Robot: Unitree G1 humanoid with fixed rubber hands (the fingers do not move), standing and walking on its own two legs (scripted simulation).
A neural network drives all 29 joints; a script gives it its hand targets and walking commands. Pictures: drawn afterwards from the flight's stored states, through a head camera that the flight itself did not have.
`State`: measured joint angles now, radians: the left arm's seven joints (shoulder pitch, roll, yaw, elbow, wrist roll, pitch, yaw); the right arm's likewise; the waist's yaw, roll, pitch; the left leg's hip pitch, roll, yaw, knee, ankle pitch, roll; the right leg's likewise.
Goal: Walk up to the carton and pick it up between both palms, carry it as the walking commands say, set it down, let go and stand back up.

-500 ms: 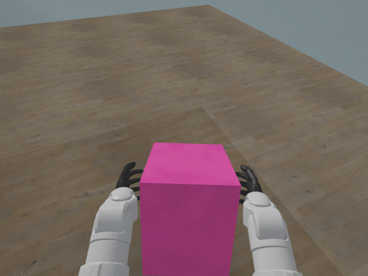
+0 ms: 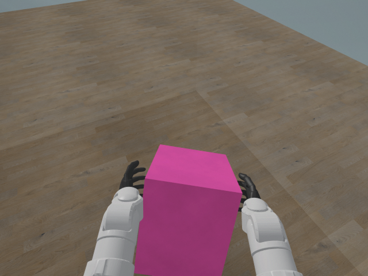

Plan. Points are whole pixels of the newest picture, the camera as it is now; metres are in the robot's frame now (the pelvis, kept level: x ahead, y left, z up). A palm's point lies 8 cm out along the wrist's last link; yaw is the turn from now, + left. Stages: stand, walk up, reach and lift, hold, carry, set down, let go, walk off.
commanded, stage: carry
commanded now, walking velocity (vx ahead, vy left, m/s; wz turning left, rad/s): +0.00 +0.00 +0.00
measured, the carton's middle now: (185, 205) +0.33 +0.01 -0.09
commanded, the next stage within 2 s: hold in 1.22 s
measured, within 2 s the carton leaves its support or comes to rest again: neither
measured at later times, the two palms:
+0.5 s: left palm (109, 221) +0.24 +0.17 +0.03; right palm (246, 210) +0.25 -0.11 +0.05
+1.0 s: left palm (95, 218) +0.24 +0.19 +0.03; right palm (235, 209) +0.26 -0.09 +0.05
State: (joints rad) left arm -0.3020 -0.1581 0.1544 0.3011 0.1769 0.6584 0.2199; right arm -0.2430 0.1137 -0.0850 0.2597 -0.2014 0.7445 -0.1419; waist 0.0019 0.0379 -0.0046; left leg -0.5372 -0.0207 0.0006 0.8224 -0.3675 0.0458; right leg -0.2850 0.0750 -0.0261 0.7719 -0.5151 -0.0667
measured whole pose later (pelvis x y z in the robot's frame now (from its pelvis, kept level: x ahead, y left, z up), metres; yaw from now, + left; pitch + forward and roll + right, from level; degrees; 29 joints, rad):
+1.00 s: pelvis -0.05 +0.04 +0.02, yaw +1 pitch +1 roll -2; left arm -0.26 -0.15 0.17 0.17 0.12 0.76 0.21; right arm -0.28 0.16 -0.14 0.15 -0.23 0.77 -0.10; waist 0.01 0.01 0.04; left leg -0.47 -0.04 0.04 0.52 -0.07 0.09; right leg -0.27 0.03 -0.03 0.61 -0.35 -0.01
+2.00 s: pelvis -0.03 +0.05 +0.03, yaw -7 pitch -5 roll -1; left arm -0.33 -0.17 0.19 0.47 0.22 0.72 0.31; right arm -0.39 0.14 -0.25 0.69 -0.26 0.58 -0.11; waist 0.06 -0.04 -0.05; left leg -0.25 -0.10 -0.03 0.44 -0.10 0.08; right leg -0.09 0.05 0.11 0.49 -0.31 -0.03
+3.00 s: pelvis -0.04 -0.02 -0.02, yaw -11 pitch +23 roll -1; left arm -0.45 0.02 0.34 0.59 0.18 0.16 0.04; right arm -0.47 0.21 -0.13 0.67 -0.09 0.10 -0.27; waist 0.10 -0.12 0.01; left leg -1.01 -0.04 -0.16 0.84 -0.23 -0.07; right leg -0.88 0.18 0.05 0.89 -0.40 -0.09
